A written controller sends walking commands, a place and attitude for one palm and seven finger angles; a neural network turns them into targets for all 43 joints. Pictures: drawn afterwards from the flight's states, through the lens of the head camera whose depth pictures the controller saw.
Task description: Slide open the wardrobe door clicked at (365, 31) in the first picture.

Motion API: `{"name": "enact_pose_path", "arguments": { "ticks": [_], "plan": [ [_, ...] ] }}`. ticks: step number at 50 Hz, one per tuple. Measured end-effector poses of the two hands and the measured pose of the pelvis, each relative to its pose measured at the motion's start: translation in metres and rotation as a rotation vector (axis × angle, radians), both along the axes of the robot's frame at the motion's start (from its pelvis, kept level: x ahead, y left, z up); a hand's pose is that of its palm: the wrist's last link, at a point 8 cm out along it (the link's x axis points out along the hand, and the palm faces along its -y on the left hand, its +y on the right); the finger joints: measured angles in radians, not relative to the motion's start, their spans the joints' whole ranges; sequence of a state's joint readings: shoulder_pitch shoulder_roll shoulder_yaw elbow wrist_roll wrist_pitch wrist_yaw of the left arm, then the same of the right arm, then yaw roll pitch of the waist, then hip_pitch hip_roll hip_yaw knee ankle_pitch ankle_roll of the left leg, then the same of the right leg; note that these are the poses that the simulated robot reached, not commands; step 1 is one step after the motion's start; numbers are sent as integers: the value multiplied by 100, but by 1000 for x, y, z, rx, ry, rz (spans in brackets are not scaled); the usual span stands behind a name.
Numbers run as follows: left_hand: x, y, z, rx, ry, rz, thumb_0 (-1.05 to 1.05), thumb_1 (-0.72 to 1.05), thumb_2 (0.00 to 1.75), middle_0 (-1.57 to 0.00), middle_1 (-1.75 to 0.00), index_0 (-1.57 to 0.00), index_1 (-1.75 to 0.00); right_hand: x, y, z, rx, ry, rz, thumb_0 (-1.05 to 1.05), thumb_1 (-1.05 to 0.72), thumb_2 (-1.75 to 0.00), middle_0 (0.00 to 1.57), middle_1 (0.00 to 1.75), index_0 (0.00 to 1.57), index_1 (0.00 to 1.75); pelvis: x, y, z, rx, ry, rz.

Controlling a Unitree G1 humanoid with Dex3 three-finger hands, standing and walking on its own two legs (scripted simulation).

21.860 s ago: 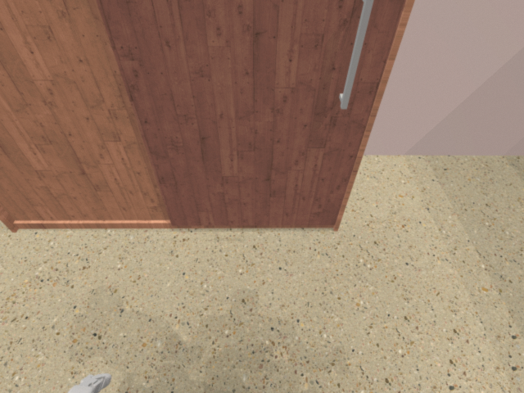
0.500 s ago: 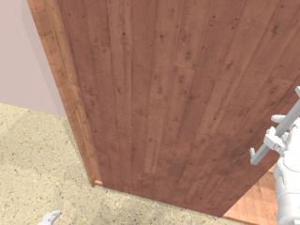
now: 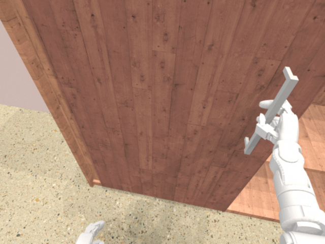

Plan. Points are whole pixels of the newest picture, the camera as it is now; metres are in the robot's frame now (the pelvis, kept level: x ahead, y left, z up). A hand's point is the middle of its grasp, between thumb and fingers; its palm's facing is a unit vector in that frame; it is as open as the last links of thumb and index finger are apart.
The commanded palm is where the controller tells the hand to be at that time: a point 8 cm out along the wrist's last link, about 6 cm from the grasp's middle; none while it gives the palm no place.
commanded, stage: stop walking and hold the door there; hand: right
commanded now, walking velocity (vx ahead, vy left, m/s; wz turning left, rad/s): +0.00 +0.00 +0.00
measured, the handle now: (264, 117) +0.44 -0.27 +0.09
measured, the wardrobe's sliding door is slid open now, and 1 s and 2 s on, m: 0.66 0.66 0.66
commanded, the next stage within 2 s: loosen the grip on the handle in 0.44 s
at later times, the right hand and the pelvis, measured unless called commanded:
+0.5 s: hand (259, 126) +0.39 -0.23 +0.11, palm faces +0.36 +0.91 -0.21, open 5.7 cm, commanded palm +0.35 -0.25 +0.10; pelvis +0.01 +0.00 +0.00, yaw +0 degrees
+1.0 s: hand (257, 129) +0.40 -0.24 +0.08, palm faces +0.40 +0.89 -0.22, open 13.0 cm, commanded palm +0.35 -0.27 +0.10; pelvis +0.01 +0.03 -0.01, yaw -2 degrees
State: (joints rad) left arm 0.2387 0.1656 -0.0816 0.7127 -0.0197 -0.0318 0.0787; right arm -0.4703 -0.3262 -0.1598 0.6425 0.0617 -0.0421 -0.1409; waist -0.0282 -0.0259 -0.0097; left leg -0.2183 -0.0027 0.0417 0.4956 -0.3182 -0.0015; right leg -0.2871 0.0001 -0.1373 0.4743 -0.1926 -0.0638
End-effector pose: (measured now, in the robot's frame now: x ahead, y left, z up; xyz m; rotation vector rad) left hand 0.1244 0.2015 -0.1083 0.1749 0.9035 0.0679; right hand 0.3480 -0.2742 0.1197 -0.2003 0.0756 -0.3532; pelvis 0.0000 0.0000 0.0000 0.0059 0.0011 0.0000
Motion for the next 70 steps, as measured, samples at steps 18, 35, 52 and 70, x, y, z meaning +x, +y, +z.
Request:
{"name": "enact_pose_path", "arguments": {
  "ticks": [18,35,52,70],
  "plan": [
    [-7,69,15,165,-20,132,1,90,89,-20,-30,-21,-30,0,1,0,2,4,-13,-2,-74,-82,29,130,33,140,6,-2,1,7,9,10],
    [2,49,20,68,-63,7,1,90,89,-20,-30,-21,-30,19,-10,11,6,-7,-34,0,-54,-74,38,135,39,140,5,20,1,-3,15,-6],
    [-15,98,3,157,83,91,1,90,89,-20,-30,-21,-30,10,-5,-26,6,46,-82,-1,45,-25,35,128,36,128,15,29,-8,1,67,-28],
    [1,77,-1,116,37,90,1,90,89,-20,-30,-21,-30,-6,-24,-27,11,33,-113,-1,54,-20,26,116,27,116,16,26,-10,4,71,-26]
  ]
}}
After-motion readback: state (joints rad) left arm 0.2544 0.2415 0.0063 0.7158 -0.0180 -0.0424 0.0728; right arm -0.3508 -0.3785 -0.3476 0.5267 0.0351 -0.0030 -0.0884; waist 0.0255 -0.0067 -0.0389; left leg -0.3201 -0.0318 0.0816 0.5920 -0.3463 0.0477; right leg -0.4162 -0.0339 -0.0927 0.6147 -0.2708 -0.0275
